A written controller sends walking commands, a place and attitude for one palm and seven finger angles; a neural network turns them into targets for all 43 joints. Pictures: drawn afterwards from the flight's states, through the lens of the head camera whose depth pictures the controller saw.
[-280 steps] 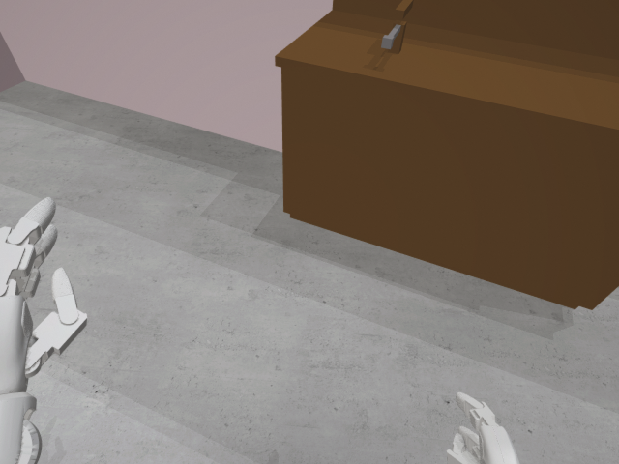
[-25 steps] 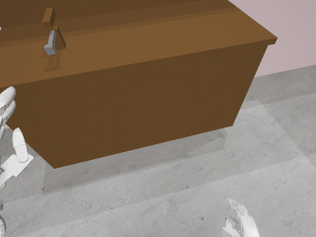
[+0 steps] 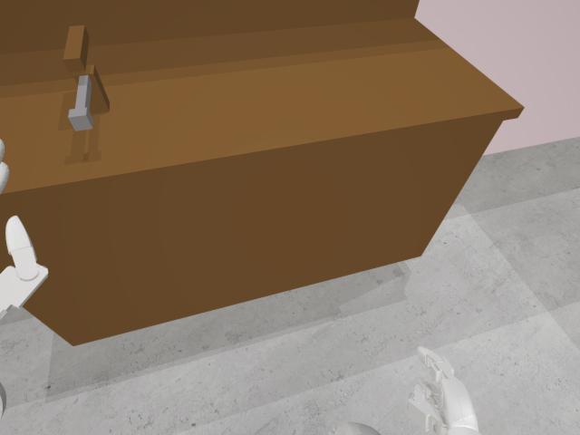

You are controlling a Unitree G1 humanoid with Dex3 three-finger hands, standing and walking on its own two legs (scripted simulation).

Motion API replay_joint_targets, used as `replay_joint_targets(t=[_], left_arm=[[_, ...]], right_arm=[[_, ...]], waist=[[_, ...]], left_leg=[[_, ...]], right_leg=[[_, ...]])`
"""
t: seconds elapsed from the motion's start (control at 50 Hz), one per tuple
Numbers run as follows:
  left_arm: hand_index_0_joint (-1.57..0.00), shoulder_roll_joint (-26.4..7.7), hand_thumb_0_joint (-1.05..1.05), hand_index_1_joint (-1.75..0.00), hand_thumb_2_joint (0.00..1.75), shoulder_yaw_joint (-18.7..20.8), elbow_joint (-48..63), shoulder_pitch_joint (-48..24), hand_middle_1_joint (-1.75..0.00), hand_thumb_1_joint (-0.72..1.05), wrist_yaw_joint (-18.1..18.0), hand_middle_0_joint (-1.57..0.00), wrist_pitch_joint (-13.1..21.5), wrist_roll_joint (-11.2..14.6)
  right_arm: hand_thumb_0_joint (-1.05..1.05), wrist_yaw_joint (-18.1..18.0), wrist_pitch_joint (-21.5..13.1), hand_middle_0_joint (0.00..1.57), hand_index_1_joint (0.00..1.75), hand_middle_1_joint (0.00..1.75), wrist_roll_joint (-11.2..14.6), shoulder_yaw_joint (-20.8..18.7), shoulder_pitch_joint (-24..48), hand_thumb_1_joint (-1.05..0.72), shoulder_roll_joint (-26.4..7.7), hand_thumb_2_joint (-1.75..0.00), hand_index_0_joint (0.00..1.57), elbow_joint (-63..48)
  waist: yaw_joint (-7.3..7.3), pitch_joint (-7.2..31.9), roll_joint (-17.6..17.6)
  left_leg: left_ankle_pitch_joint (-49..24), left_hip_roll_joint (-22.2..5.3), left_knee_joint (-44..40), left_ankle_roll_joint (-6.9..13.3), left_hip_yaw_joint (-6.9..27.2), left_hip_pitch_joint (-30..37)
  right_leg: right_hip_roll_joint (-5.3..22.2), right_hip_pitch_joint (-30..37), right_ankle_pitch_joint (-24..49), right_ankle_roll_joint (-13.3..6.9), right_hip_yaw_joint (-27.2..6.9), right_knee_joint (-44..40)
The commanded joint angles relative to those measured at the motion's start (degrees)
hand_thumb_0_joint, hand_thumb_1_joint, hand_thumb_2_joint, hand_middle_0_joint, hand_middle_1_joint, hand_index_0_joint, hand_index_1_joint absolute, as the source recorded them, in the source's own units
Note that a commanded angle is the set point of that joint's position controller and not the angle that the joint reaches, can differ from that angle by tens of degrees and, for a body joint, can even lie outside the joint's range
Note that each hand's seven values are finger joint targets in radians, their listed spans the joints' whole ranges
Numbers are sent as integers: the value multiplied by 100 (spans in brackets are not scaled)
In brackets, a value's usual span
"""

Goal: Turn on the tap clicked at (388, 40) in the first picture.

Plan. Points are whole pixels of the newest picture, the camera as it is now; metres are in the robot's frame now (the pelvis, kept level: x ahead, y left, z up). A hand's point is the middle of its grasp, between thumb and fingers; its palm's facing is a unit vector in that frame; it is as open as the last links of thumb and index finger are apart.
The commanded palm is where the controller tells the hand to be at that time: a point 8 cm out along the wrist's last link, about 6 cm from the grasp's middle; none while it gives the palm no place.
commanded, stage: take the last steps up to it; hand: left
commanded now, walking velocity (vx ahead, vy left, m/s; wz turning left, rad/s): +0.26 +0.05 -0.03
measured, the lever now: (81, 119) +0.58 +0.39 +0.09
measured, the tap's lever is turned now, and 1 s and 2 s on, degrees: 0 0 0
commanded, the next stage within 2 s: come to a stop and stand still in 0.72 s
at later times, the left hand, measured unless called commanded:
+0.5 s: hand (86, 210) +0.30 +0.23 +0.19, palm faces +0.38 -0.83 -0.42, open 7.4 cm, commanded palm +0.25 +0.28 +0.19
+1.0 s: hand (98, 174) +0.37 +0.25 +0.17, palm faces +0.40 -0.82 -0.42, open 7.4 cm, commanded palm +0.31 +0.29 +0.19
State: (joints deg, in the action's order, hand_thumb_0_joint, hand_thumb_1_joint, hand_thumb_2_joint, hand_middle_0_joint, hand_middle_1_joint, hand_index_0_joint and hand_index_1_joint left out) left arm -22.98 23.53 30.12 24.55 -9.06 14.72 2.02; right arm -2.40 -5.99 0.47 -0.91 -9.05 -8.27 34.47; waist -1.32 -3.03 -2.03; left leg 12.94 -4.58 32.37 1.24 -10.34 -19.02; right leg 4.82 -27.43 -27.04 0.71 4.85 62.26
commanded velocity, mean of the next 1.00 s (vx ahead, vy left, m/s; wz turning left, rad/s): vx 0.12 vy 0.06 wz -0.02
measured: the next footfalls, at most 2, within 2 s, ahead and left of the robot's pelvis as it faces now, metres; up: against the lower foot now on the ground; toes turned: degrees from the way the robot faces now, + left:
right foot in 0.16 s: +0.12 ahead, -0.10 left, +0.00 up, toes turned -9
left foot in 0.52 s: +0.18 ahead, +0.14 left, +0.00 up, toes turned +8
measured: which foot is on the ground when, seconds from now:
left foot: down 0.00-0.18, up 0.20-0.50, down 0.52-0.80, up 0.82-1.00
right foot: up 0.00-0.14, down 0.16-0.54, up 0.56-0.76, down 0.78-1.00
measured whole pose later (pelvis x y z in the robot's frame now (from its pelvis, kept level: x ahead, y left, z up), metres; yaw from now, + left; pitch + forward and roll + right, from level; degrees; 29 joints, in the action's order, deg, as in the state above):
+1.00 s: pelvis +0.15 +0.01 +0.01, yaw +0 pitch -1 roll +1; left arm -19.6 19.9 29.1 27.6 -9.3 12.0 1.4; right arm -3.0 -1.8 -0.3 0.9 -10.7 -11.9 35.8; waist -0.2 -4.4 0.0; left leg 19.4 -1.7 40.5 -1.3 -4.9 -20.4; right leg 3.4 -12.9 -17.1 -1.2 8.1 31.1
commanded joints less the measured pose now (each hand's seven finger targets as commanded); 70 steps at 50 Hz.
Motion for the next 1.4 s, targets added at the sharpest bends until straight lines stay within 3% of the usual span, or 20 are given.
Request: replay_joint_targets(t=[0.0, 0.12, 0.16, 0.18, 0.24, 0.3, 0.46, 0.54, 0.62, 0.72, 0.74, 0.78, 0.8, 0.84, 0.9, 0.98, 1.06, 1.12, 1.28, 1.38], left_arm=[[-20, -635, 0, -30, 90, 446, 1347, 348, -30, 90, -33, -20, 333, 3], [-20, -726, 0, -30, 90, 417, 535, -205, -30, 90, -95, -20, 58, -91], [-20, -928, 0, -30, 90, 510, 379, -500, -30, 90, -100, -20, 3, -92], [-20, -879, 0, -30, 90, 379, 529, -766, -30, 90, -77, -20, 18, -23], [-20, -800, 0, -30, 90, 351, 565, -488, -30, 90, -64, -20, 168, -128], [-20, -807, 0, -30, 90, 326, 947, -407, -30, 90, -86, -20, 288, -149], [-20, -808, 0, -30, 90, 459, 1157, -140, -30, 90, -213, -20, 223, -25], [-20, -792, 0, -30, 90, 372, 861, -293, -30, 90, -102, -20, 292, -52], [-20, -651, 0, -30, 90, 237, 1364, -14, -30, 90, -50, -20, 255, -49], [-20, -722, 0, -30, 90, 375, 1049, 51, -30, 90, -102, -20, 74, -53], [-20, -778, 0, -30, 90, 425, 923, -61, -30, 90, -110, -20, 66, -74], [-20, -981, 0, -30, 90, 604, 629, -124, -30, 90, -122, -20, -39, -15], [-20, -886, 0, -30, 90, 490, 572, -171, -30, 90, -99, -20, -57, 46], [-20, -835, 0, -30, 90, 452, 804, -238, -30, 90, -107, -20, 31, 23], [-20, -757, 0, -30, 90, 397, 962, -4, -30, 90, -129, -20, 106, -69], [-20, -727, 0, -30, 90, 363, 1270, 113, -30, 90, -174, -20, 36, -44], [-20, -777, 0, -30, 90, 377, 1456, 133, -30, 90, -99, -20, 67, -19], [-20, -782, 0, -30, 90, 329, 1601, 1, -30, 90, -95, -20, 144, -70], [-20, -743, 0, -30, 90, 371, 1213, 367, -30, 90, -33, -20, -158, 38], [-20, -771, 0, -30, 90, 288, 1026, 72, -30, 90, -26, -20, -308, 162]], right_arm=[[0, -73, -349, 20, 30, 30, 27, -221, 88, -90, -929, -90, 20, -685], [0, -245, -194, 20, 30, 30, 11, -125, 158, -90, -906, -90, 20, -654], [0, -207, -165, 20, 30, 30, -9, -86, 212, -90, -769, -90, 20, -719], [0, -119, -181, 20, 30, 30, 0, -202, 307, -90, -981, -90, 20, -688], [0, -102, -76, 20, 30, 30, -31, -30, 290, -90, -824, -90, 20, -474], [0, -134, -36, 20, 30, 30, -49, -82, 313, -90, -842, -90, 20, -588], [0, -221, 3, 20, 30, 30, -46, -219, 51, -90, -896, -90, 20, -879], [0, -233, -50, 20, 30, 30, -37, -217, 129, -90, -1023, -90, 20, -882], [0, -134, -184, 20, 30, 30, -5, -232, 57, -90, -1027, -90, 20, -763], [0, -137, -134, 20, 30, 30, 15, -122, 156, -90, -984, -90, 20, -759], [0, -146, -88, 20, 30, 30, 7, -115, 140, -90, -940, -90, 20, -758], [0, -144, -42, 20, 30, 30, 10, -78, 170, -90, -784, -90, 20, -822], [0, -109, -33, 20, 30, 30, 13, -159, 231, -90, -895, -90, 20, -782], [0, -63, -7, 20, 30, 30, 12, 6, 316, -90, -762, -90, 20, -706], [0, -122, 55, 20, 30, 30, -46, 92, 473, -90, -663, -90, 20, -764], [0, -205, 122, 20, 30, 30, -48, -51, 292, -90, -766, -90, 20, -869], [0, -209, 49, 20, 30, 30, -69, -136, 127, -90, -947, -90, 20, -1005], [0, -77, -138, 20, 30, 30, -105, -171, -31, -90, -953, -90, 20, -880], [0, -15, -133, 20, 30, 30, -24, -120, 100, -90, -1013, -90, 20, -986], [0, -113, -8, 20, 30, 30, 20, -63, 131, -90, -864, -90, 20, -942]], waist=[[98, 913, 1557], [132, 744, 560], [215, 586, -1734], [239, 613, -1780], [149, 549, -374], [119, 721, -367], [136, 857, -40], [57, 595, 2132], [132, 904, 1463], [135, 833, 1214], [117, 813, 773], [142, 697, -1205], [208, 575, -1508], [147, 596, -630], [211, 900, -557], [116, 1055, -305], [178, 1090, 1751], [159, 1269, 1546], [125, 995, 1240], [94, 671, -372]], left_leg=[[-701, -1217, -1477, 813, 1069, 657], [1169, -868, -347, 340, 673, -321], [1937, 335, 2098, -111, 129, -1725], [1740, 253, 3091, -164, 722, -2010], [916, -57, 3534, -263, 1022, -1994], [722, -107, 2129, -226, 729, -1152], [-90, 190, -647, -106, 121, 767], [-92, -1836, -1812, 1113, 3131, 1177], [-1877, -1296, -1077, 902, 1769, 1404], [-459, -942, -609, 389, 1020, 220], [146, -729, -211, 235, 833, -165], [1578, 302, 1430, -180, 218, -1234], [1713, 229, 2406, -212, 623, -1536], [1474, 49, 2724, -307, 1010, -1565], [1039, 171, 1140, -279, 633, -623], [-514, 317, -535, -276, 452, 535], [-3970, -1334, -1204, 415, 2078, 1388], [-5134, -1403, -873, 539, 1918, 2139], [-1767, -1035, -952, 141, 1193, 639], [650, 34, 240, -267, 716, 341]], right_leg=[[-87, 332, 473, 69, 290, -1468], [-94, 1927, 804, -87, 67, -3530], [1579, 2316, 272, -1006, -3140, -4782], [1934, 2409, 183, -1190, -3709, -5064], [1564, 2354, 2227, -1119, -1881, -4523], [1346, 2046, 3118, -963, -896, -4368], [772, 1734, 1469, -605, -632, -3648], [-279, -222, -830, -77, -151, -504], [-205, 89, -58, 5, 1, -1425], [-351, 1815, 950, 4, 365, -3421], [-83, 2148, 1142, -125, -47, -3760], [1362, 2328, 1297, -835, -2483, -4482], [1760, 2394, 1799, -1141, -2898, -4671], [1746, 2557, 3890, -1241, -2117, -4279], [1181, 2587, 5242, -819, -768, -3748], [845, 2302, 4445, -423, -434, -3377], [-262, 944, 43, 81, -127, -2163], [-323, 594, -54, 8, -270, -2017], [-374, 2091, 1410, 63, -71, -3900], [780, 1072, 1082, -500, -1563, -4692]])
